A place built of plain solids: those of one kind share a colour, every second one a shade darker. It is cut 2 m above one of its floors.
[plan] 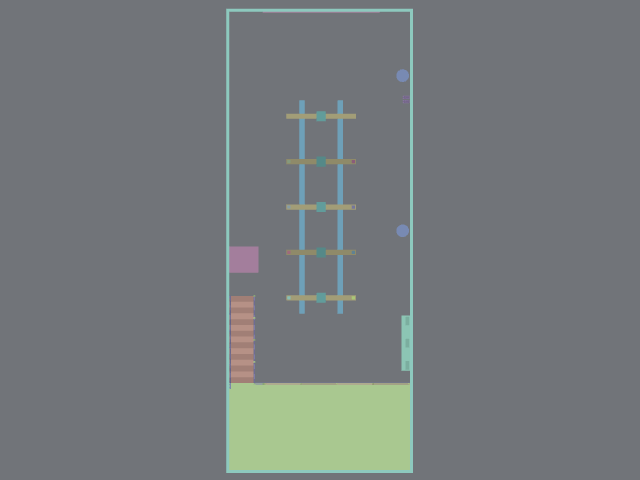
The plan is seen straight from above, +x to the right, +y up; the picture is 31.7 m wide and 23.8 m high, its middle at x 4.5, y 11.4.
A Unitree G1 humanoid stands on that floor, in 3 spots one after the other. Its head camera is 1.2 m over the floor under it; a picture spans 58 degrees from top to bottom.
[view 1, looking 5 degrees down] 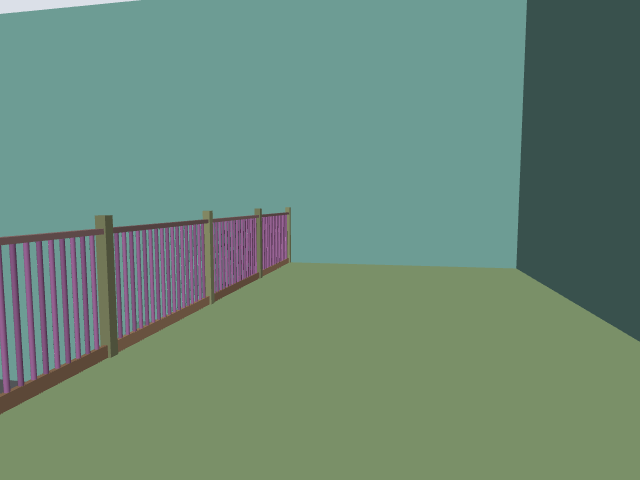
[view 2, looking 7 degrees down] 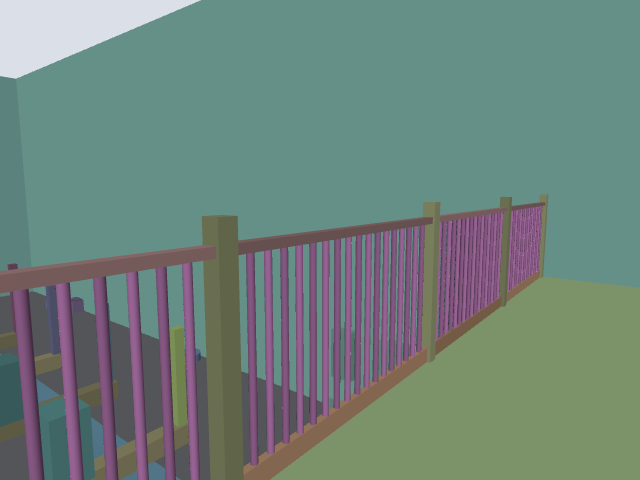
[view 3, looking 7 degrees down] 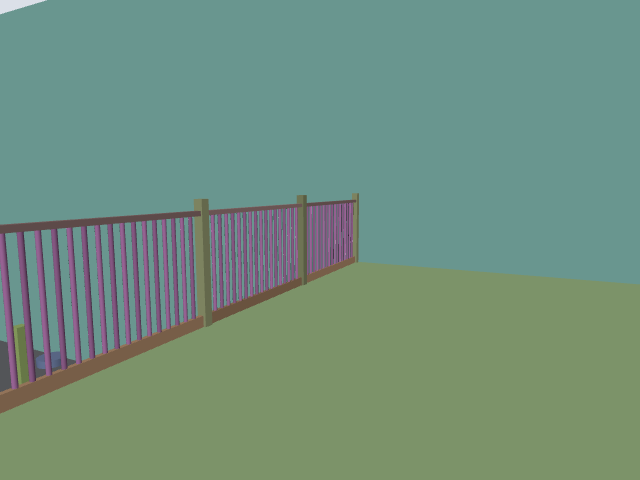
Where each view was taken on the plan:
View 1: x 0.64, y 2.01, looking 11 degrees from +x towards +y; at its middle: wall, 8.51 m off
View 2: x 2.60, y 3.06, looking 38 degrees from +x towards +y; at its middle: guard_rail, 1.92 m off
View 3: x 2.50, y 1.75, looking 26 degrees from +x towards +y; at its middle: guard_bal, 5.75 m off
